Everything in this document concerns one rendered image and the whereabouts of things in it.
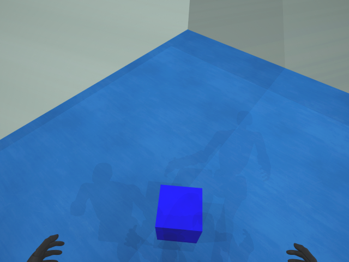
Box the robot right hand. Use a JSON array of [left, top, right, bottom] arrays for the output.
[[286, 243, 317, 262]]

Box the robot left hand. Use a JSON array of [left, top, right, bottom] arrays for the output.
[[27, 234, 64, 262]]

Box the carton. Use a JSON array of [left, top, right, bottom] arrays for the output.
[[155, 184, 202, 243]]

